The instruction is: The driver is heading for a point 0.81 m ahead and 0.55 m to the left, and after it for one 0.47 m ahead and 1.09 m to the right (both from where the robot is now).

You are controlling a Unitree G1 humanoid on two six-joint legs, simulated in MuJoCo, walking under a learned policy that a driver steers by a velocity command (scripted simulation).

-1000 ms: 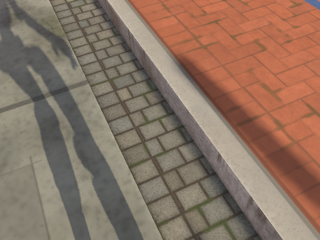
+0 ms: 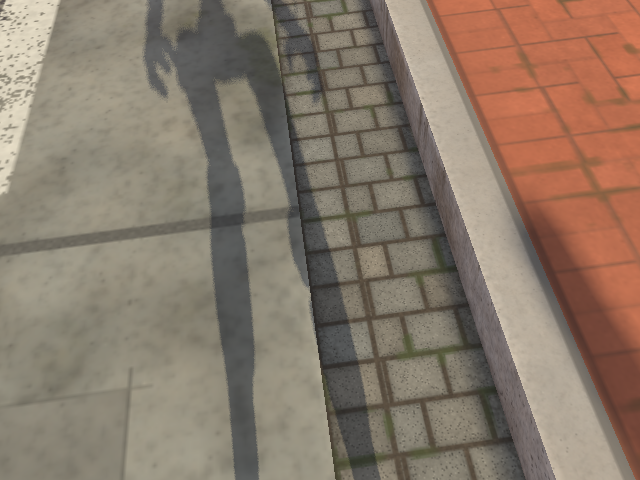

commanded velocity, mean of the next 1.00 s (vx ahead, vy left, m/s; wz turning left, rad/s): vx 0.20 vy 0.00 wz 0.59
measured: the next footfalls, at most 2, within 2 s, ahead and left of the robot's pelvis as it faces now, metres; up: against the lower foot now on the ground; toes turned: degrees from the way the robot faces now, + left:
left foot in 0.22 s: +0.02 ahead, +0.13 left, +0.03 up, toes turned +10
right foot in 0.72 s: +0.08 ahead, -0.07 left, +0.00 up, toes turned +29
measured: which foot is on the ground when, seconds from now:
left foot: up 0.00-0.20, down 0.22-0.70, up 0.72-1.00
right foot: down 0.00-0.22, up 0.24-0.70, down 0.72-1.00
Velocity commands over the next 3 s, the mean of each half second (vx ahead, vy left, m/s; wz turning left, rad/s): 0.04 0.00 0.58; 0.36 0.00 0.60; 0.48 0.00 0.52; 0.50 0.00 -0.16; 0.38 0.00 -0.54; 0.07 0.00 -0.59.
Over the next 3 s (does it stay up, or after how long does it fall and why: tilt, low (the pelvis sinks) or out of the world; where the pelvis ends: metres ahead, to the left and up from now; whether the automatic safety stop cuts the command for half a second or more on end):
stays up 0.71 0.69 0.03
